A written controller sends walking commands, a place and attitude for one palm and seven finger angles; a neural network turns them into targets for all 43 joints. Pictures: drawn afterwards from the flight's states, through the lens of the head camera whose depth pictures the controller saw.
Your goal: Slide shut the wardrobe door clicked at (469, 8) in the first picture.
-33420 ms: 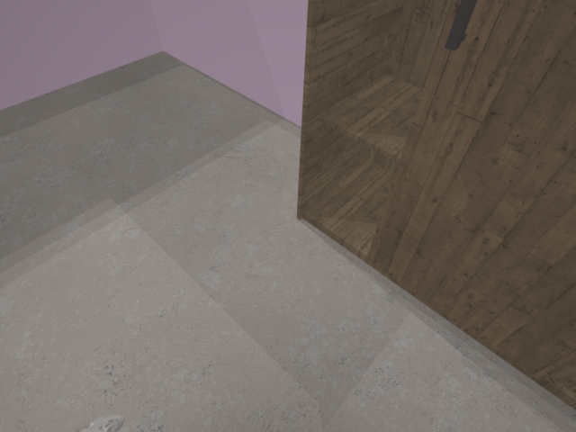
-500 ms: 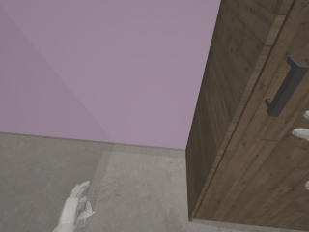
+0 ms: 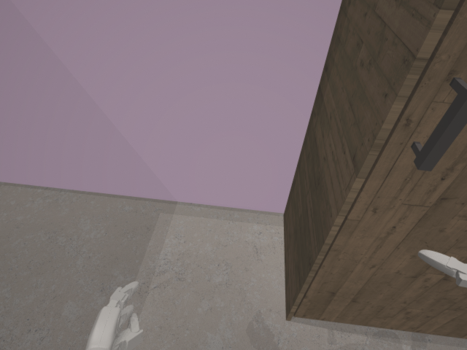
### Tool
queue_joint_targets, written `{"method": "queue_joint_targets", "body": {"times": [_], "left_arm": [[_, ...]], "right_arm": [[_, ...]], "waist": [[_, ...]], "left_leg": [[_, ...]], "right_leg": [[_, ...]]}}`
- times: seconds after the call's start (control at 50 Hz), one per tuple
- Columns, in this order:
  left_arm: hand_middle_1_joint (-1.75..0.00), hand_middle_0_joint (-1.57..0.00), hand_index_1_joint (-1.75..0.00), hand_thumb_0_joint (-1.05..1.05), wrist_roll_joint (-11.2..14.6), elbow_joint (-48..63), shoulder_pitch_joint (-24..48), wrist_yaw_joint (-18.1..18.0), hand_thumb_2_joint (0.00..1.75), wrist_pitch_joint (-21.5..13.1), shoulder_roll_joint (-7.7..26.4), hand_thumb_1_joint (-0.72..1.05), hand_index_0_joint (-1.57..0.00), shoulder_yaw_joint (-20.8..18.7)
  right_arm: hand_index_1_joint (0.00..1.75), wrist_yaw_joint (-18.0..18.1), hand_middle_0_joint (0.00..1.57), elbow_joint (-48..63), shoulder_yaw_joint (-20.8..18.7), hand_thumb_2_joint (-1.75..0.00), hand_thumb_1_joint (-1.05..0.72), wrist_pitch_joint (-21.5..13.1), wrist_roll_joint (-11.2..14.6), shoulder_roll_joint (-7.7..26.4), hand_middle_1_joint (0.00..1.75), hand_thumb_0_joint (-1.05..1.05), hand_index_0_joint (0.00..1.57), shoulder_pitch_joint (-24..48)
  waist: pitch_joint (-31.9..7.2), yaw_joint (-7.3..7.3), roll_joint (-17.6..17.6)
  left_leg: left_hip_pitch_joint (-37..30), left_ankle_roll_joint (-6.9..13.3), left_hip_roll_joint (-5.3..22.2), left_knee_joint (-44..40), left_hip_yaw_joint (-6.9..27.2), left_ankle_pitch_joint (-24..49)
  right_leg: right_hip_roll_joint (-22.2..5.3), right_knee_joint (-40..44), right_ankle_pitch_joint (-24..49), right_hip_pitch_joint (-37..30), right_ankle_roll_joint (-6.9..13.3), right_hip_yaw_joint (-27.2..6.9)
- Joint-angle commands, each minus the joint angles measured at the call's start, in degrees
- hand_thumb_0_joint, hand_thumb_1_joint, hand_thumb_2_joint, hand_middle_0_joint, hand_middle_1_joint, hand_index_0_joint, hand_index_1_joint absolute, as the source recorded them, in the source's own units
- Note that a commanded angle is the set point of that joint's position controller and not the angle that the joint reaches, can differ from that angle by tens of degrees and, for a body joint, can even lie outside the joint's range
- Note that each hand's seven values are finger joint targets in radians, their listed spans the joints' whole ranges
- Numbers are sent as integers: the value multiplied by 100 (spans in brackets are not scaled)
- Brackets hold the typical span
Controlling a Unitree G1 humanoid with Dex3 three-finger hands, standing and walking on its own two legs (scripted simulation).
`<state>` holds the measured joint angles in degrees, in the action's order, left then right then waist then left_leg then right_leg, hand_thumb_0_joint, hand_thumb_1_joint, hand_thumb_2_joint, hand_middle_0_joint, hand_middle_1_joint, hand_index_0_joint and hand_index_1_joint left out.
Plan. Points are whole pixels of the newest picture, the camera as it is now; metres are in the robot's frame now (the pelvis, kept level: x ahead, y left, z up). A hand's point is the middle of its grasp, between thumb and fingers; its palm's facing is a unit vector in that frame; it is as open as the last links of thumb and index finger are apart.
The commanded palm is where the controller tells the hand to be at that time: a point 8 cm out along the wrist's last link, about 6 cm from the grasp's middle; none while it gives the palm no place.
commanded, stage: draw the hand back to the body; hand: right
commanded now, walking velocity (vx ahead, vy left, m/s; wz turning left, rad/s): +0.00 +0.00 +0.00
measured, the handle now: (440, 125) +0.39 -0.33 +0.23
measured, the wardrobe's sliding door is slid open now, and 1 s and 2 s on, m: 0.00 0.00 0.00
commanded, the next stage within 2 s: step back with the hand held close in 0.80 s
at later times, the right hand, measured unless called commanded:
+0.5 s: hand (414, 226) +0.25 -0.25 +0.16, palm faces +0.42 +0.83 -0.38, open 8.1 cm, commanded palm +0.20 -0.29 +0.18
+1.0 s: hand (420, 229) +0.24 -0.25 +0.16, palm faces +0.44 +0.80 -0.39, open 7.4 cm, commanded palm +0.18 -0.29 +0.18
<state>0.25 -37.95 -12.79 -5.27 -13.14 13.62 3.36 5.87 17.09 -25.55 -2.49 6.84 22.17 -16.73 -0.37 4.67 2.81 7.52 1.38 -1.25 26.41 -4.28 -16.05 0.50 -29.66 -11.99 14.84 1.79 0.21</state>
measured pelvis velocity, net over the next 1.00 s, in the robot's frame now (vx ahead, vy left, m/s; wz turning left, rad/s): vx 0.04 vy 0.01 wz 0.01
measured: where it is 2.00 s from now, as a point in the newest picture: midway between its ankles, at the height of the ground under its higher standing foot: outside the picture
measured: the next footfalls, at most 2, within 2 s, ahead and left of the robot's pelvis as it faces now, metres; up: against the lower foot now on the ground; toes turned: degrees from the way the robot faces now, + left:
none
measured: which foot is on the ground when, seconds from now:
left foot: down 0.00-1.00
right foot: down 0.00-1.00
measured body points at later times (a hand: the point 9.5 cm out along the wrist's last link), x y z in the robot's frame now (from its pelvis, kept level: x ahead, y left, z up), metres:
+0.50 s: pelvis +0.05 +0.00 +0.00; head +0.03 +0.02 +0.45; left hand +0.25 +0.23 -0.07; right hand +0.22 -0.29 +0.18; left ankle -0.02 +0.10 -0.74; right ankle +0.05 -0.10 -0.74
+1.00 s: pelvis +0.04 +0.01 +0.00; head +0.02 +0.03 +0.45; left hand +0.22 +0.24 -0.08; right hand +0.21 -0.29 +0.19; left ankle -0.02 +0.10 -0.74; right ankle +0.05 -0.09 -0.74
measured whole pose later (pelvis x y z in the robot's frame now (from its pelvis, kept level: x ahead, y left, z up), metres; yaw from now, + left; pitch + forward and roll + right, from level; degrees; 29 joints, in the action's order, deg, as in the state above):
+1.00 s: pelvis +0.04 +0.01 +0.00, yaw +1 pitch -1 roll +1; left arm 0.0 -34.8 -11.7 -4.4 -2.8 13.3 1.8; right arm 5.6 21.1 -20.3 -3.2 4.3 20.6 -24.8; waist -2.3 3.4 3.4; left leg 3.8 1.7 -1.9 22.3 -3.6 -17.1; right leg 0.0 -27.3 -14.1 11.7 1.1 0.6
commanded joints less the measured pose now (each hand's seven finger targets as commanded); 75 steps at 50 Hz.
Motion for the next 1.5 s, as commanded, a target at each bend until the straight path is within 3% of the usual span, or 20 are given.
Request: {"method": "queue_joint_targets", "body": {"times": [0.0,0.08,0.22,0.3,0.4,0.46,0.54,0.6,0.76,0.88,0.9,0.92,0.94,0.96,1.04,1.14,1.26,1.36,1.42,1.48], "left_arm": [[-30,-20,-30,0,12,860,844,-77,90,-194,684,90,-20,-370],[-30,-20,-30,0,20,900,861,-54,90,5,687,90,-20,-419],[-30,-20,-30,0,-44,1009,881,-5,90,106,617,90,-20,-420],[-30,-20,-30,0,-59,1065,846,24,90,191,588,90,-20,-437],[-30,-20,-30,0,-40,1116,789,60,90,370,554,90,-20,-444],[-30,-20,-30,0,-50,1154,798,38,90,480,563,90,-20,-457],[-30,-20,-30,0,-63,1212,823,24,90,553,519,90,-20,-435],[-30,-20,-30,0,-65,1216,852,23,90,575,511,90,-20,-420],[-30,-20,-30,0,-70,1169,914,-20,90,593,526,90,-20,-418],[-30,-20,-30,0,-50,1160,961,-14,90,587,504,90,-20,-412],[-30,-20,-30,0,-52,1176,985,-17,90,570,511,90,-20,-418],[-30,-20,-30,0,0,1397,855,16,90,704,631,90,-20,-410],[-30,-20,-30,0,-32,1254,854,14,90,799,534,90,-20,-398],[-30,-20,-30,0,-38,1299,911,29,90,850,544,90,-20,-423],[-30,-20,-30,0,8,1438,751,50,90,1073,588,90,-20,-475],[-30,-20,-30,0,35,1652,767,2,90,1218,655,90,-20,-518],[-30,-20,-30,0,30,1737,738,-50,90,1157,740,90,-20,-552],[-30,-20,-30,0,32,1732,735,-49,90,986,820,90,-20,-583],[-30,-20,-30,0,39,1719,651,-24,90,903,813,90,-20,-596],[-30,-20,-30,0,26,1693,592,-10,90,820,776,90,-20,-623]], "right_arm": [[73,224,22,840,-389,-55,-17,-530,-89,1127,73,0,22,480],[64,151,22,728,-243,-62,-32,-527,-121,1010,64,0,22,198],[49,163,21,1597,-202,-74,-57,-551,-243,1097,49,0,21,25],[41,155,21,1722,-144,-81,-72,-479,-247,1023,41,0,21,-269],[30,102,20,1569,125,-90,-90,-346,-247,729,30,0,20,-452],[30,95,20,1513,-27,-90,-90,-295,-224,871,30,0,20,-451],[30,100,20,1637,-91,-90,-90,-283,-218,925,30,0,20,-433],[30,104,20,1695,19,-90,-90,-240,-227,861,30,0,20,-362],[30,121,20,1540,0,-90,-90,-229,-224,895,30,0,20,-266],[30,100,20,1474,4,-90,-90,-298,-211,860,30,0,20,-298],[30,119,20,1731,-93,-90,-90,-345,-206,1016,30,0,20,-51],[30,166,20,2169,-659,-90,-90,-606,-265,1665,30,0,20,532],[30,127,20,1610,-366,-90,-90,-626,-289,1257,30,0,20,-78],[30,109,20,1615,-311,-90,-90,-638,-300,1227,30,0,20,-122],[30,131,20,1600,-167,-90,-90,-692,-326,973,30,0,20,-905],[30,208,20,2135,-441,-90,-90,-803,-295,1250,30,0,20,-1202],[30,263,20,2265,-611,-90,-90,-920,-282,1374,30,0,20,-1206],[30,260,20,2000,-623,-90,-90,-1031,-404,1184,30,0,20,-1232],[30,246,20,1903,-516,-90,-90,-1068,-503,1036,30,0,20,-1069],[30,256,20,2042,-506,-90,-90,-1132,-574,1080,30,0,20,-918]], "waist": [[-254,-108,-18],[-197,-77,-477],[-767,-12,272],[-706,-22,18],[-462,-80,116],[-488,-65,-199],[-787,-37,-11],[-711,-67,167],[-522,-67,-164],[-429,-53,-85],[-569,-44,23],[-68,-291,-3],[-139,-319,-426],[-119,-295,-574],[-714,-346,-224],[-1068,-337,11],[-962,-327,187],[-606,-301,610],[-312,-338,491],[-319,-351,99]], "left_leg": [[511,-14,156,-657,338,-14],[383,-48,176,-673,315,328],[-19,-10,213,-524,325,1439],[-84,-40,217,-492,307,1954],[48,-63,212,-513,297,1953],[-7,-60,185,-555,291,2003],[-155,-86,226,-487,311,2292],[-112,-90,240,-526,327,2268],[-34,-92,209,-658,316,1964],[-29,-102,227,-723,342,1773],[-82,-101,235,-716,362,1782],[541,-214,590,-1012,770,2196],[609,-231,763,-975,764,2373],[622,-273,844,-966,816,2684],[436,-347,836,-559,669,3017],[331,-277,527,-253,555,2488],[143,-194,305,-34,517,1418],[-737,-200,67,635,509,667],[-848,-126,73,676,542,77],[-439,8,248,256,792,-617]], "right_leg": [[-183,850,-386,-614,-20,-323],[-202,842,172,-710,25,-238],[-155,657,1385,-1139,-4,-151],[-162,561,1893,-1118,-14,-100],[-198,566,1977,-1103,-47,-61],[-190,564,1904,-1060,-29,-53],[-149,512,2051,-1161,3,-13],[-148,506,1993,-1148,-1,-1],[-112,571,1581,-1089,27,-16],[-108,632,1384,-1074,36,1],[-92,626,1384,-1112,40,-8],[-226,225,1274,-729,145,-138],[-213,28,1210,-706,132,-158],[-176,-67,1174,-605,123,-138],[-262,-13,1760,-702,106,-77],[-468,255,2392,-700,111,-286],[-651,710,1458,1,147,-634],[-950,1553,-1320,1761,387,-1095],[-951,1732,-2598,2537,390,-1172],[-724,1290,-2720,2418,306,-1010]]}}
